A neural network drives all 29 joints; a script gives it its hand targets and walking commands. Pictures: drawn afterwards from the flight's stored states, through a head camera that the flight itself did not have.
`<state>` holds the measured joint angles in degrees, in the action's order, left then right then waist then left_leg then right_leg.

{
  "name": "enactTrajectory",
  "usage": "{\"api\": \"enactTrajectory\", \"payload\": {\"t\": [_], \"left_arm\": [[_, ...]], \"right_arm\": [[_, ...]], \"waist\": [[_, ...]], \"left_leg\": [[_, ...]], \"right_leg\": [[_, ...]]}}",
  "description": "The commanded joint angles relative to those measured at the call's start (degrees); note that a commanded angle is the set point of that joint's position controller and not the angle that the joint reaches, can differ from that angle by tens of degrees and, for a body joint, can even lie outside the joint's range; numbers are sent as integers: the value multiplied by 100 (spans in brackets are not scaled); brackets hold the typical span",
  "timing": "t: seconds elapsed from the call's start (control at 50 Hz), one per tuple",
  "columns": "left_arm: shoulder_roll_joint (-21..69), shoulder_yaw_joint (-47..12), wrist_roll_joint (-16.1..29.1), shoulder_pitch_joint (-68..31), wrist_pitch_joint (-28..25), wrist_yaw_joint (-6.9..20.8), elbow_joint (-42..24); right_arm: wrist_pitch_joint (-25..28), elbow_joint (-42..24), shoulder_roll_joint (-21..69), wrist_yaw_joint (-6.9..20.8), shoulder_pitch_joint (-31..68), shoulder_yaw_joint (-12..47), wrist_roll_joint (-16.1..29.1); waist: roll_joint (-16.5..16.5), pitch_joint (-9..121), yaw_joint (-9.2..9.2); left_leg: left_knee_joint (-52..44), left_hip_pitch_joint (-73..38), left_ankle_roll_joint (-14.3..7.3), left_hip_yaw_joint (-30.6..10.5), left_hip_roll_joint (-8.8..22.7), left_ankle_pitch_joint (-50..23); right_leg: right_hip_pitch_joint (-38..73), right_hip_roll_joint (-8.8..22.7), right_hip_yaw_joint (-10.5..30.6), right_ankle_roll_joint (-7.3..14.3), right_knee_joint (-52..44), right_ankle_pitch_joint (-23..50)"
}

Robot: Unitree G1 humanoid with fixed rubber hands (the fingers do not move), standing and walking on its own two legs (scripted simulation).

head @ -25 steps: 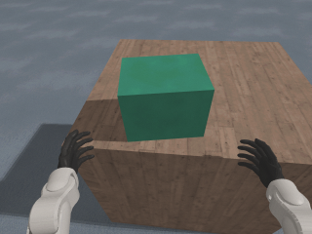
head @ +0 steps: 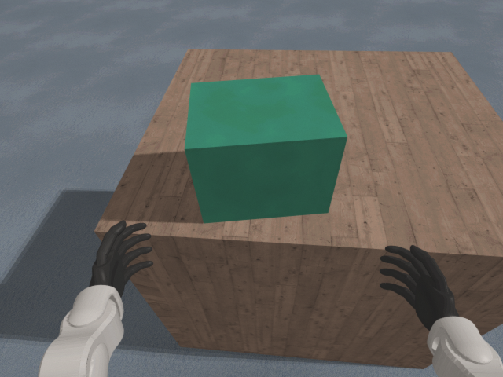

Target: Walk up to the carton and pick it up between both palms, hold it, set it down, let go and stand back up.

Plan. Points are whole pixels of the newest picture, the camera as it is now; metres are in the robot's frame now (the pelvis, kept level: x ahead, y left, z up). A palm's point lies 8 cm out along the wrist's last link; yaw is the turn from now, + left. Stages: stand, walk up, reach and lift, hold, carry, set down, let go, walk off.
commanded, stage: set down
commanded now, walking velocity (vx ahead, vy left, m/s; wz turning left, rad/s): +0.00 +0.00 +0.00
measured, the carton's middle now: (261, 149) +0.49 -0.01 +0.09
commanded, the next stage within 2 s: let go in 1.62 s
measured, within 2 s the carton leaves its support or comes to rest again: neither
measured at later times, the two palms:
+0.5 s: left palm (118, 291) +0.25 +0.21 +0.05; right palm (425, 313) +0.21 -0.23 +0.03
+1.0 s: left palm (115, 325) +0.21 +0.23 -0.01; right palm (420, 337) +0.19 -0.23 -0.01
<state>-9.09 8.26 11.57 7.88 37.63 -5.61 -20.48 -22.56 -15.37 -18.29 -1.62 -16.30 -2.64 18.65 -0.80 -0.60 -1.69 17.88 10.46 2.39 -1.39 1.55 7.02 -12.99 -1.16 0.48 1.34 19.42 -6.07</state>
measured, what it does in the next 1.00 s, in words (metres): stands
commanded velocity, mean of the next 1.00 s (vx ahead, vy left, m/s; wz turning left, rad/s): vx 0.00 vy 0.00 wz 0.00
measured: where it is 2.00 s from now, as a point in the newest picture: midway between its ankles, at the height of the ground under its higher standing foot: outside the picture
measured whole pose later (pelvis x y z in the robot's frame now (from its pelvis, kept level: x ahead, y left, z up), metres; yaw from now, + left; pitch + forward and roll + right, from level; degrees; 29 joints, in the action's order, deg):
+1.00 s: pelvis +0.01 +0.00 +0.00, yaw +0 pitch +0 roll +0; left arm -9.3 7.2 9.5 14.7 24.3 -1.3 -3.2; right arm -13.1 -3.6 -13.6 -1.7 -20.8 -2.2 10.9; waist -0.8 -5.7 -1.5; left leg 18.4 10.4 2.3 -1.3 1.5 8.3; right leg -12.6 -1.1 0.5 1.2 19.2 -7.0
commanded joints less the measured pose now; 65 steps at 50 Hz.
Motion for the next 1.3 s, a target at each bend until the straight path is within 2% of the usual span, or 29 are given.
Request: {"api": "enactTrajectory", "payload": {"t": [0.0, 0.02, 0.08, 0.1, 0.14, 0.2, 0.22, 0.24, 0.28, 0.3, 0.42, 0.46, 0.48, 0.5, 0.58, 0.6, 0.64, 0.66, 0.68, 0.7, 0.82, 0.84, 0.92, 1.06, 1.1, 1.16, 1.18, 1.2, 1.28], "left_arm": [[-925, -522, 9, -432, -290, 113, -751], [-838, -598, 22, -174, -370, 28, -1148], [-986, -610, 93, -108, -529, 56, -1126], [-1019, -567, 0, -37, -422, 159, -261], [-1034, -578, 99, -18, -612, 109, -768], [-1032, -512, 39, 89, -765, 107, -828], [-1048, -492, 7, 249, -739, 243, -98], [-1056, -525, -7, 272, -795, 200, -564], [-999, -516, -109, 412, -763, 284, 20], [-1060, -522, -10, 372, -966, 190, -865], [-1056, -388, -259, 652, -1023, 402, 90], [-1085, -402, -63, 745, -1274, 333, -635], [-1011, -424, -255, 673, -1108, 469, 623], [-1044, -378, -223, 649, -1210, 379, 108], [-1062, -441, -205, 773, -1389, 418, 141], [-1012, -487, -366, 651, -1347, 493, 878], [-1003, -395, -483, 691, -1390, 489, 962], [-1090, -447, -327, 673, -1506, 461, 382], [-1030, -463, -439, 713, -1486, 467, 769], [-1021, -461, -347, 658, -1602, 418, 325], [-991, -580, -469, 443, -1582, 493, 1575], [-1095, -642, -336, 531, -1750, 419, 670], [-1074, -596, -546, 368, -1709, 516, 1821], [-1184, -608, -597, 194, -2048, 450, 1706], [-1188, -668, -694, 376, -2051, 531, 2379], [-1369, -604, -620, 281, -2318, 466, 1784], [-1206, -682, -737, 255, -2212, 599, 2831], [-1250, -663, -728, 288, -2369, 541, 2347], [-1209, -602, -1012, 331, -2419, 587, 3134]], "right_arm": [[394, -1465, -531, -107, 700, -742, -544], [469, -1565, -711, -19, 525, -811, -440], [593, -1794, -493, -66, 388, -706, -488], [507, -1153, -320, -112, 217, -607, -610], [613, -1552, -423, -69, 309, -665, -641], [743, -1455, -411, -70, 82, -575, -637], [676, -1103, -260, -136, -103, -482, -763], [747, -1311, -406, -82, -39, -618, -642], [731, -786, -306, -114, -79, -447, -722], [869, -1536, -499, -64, -86, -465, -544], [891, -889, -290, -73, -345, -294, -758], [1090, -1436, -393, -62, -440, -373, -655], [881, -368, -105, -114, -531, -246, -895], [968, -772, -329, -31, -377, -244, -805], [1040, -575, -226, -10, -505, -200, -826], [930, -59, -170, -10, -370, -186, -1029], [1012, 220, -111, 8, -434, -84, -1019], [1136, -458, -127, -4, -359, -54, -868], [1053, -77, -128, 55, -431, -16, -966], [1193, -327, -134, 60, -416, -106, -900], [1170, 686, -33, 63, -196, -33, -1279], [1352, 25, -86, 103, -178, -97, -1111], [1290, 1065, 127, 86, -141, 70, -1363], [1707, 1135, 209, 126, 45, 83, -1477], [1700, 1936, 186, 120, 11, 77, -1622], [1993, 1317, 213, 89, 116, 138, -1549], [1914, 2249, 231, 59, 88, 82, -1755], [2099, 2061, 101, 92, 209, 36, -1733], [2255, 2766, 312, 118, 225, 159, -1814]], "waist": [[522, 869, 180], [205, 1101, 188], [466, 1200, 217], [533, 891, 63], [550, 1321, 246], [397, 1456, 193], [582, 1100, 139], [355, 1390, 204], [349, 1080, 135], [338, 1438, 291], [308, 948, 300], [402, 1437, 372], [309, 832, 212], [201, 955, 419], [144, 1168, 397], [209, 690, 404], [113, 559, 427], [188, 960, 488], [-41, 833, 507], [186, 966, 531], [146, 525, 448], [250, 1076, 580], [140, 490, 457], [52, 791, 540], [82, 676, 412], [187, 1118, 496], [162, 624, 335], [88, 840, 362], [44, 540, 332]], "left_leg": [[-454, -909, -177, 636, -310, 455], [-413, -1096, -100, 586, -264, 157], [-344, -1013, -153, 630, -327, 67], [-300, -936, -227, 657, -381, 270], [-259, -1086, -175, 648, -308, -52], [-183, -1065, -197, 661, -341, -253], [-192, -1121, -224, 694, -373, -227], [-199, -1224, -161, 674, -310, -429], [-135, -1233, -168, 640, -353, -427], [-128, -1284, -138, 630, -323, -806], [-123, -1267, -124, 649, -396, -723], [-64, -1258, -140, 625, -351, -1069], [-106, -1084, -141, 652, -416, -591], [-126, -1169, -111, 628, -357, -764], [-38, -1143, -127, 617, -323, -691], [-115, -1084, -125, 625, -330, -391], [-93, -981, -137, 602, -333, -493], [-49, -997, -135, 597, -336, -498], [-69, -964, -87, 619, -342, -404], [-37, -944, -113, 584, -306, -455], [-62, -677, -129, 678, -312, 227], [9, -732, -145, 672, -292, -75], [-34, -614, -152, 708, -312, 321], [90, -320, -181, 701, -341, 274], [148, -361, -159, 679, -317, 343], [241, -351, -209, 681, -303, 26], [203, -359, -203, 727, -341, 330], [211, -325, -170, 695, -322, 168], [169, -256, -182, 679, -339, 296]], "right_leg": [[573, 117, 231, -254, -557, -802], [500, 68, 179, -166, -479, -600], [668, 89, 177, -251, -453, -487], [550, 155, 312, -268, -541, -561], [667, 95, 213, -298, -470, -329], [758, 112, 218, -265, -370, -15], [730, 148, 258, -334, -471, 103], [789, 70, 144, -270, -396, 158], [654, 91, 217, -301, -460, 290], [797, 19, 87, -308, -362, 564], [781, 53, 145, -310, -463, 598], [924, -12, 57, -340, -283, 882], [818, 94, 222, -358, -429, 508], [740, 28, 135, -352, -390, 548], [768, 54, 118, -344, -353, 392], [612, 20, 94, -311, -453, -28], [615, 2, 132, -294, -410, 85], [731, -9, 91, -304, -395, 135], [687, 16, 109, -271, -398, 9], [740, -64, 60, -284, -322, 23], [440, 34, 102, -248, -406, -724], [638, -4, -1, -267, -309, -519], [415, 54, 59, -264, -328, -871], [608, 23, 17, -232, -153, -754], [448, 62, 25, -218, -169, -786], [713, 29, -56, -240, -38, -320], [494, 58, -14, -260, -123, -641], [705, 29, -75, -212, -26, -421], [652, 18, -76, -179, -86, -528]]}}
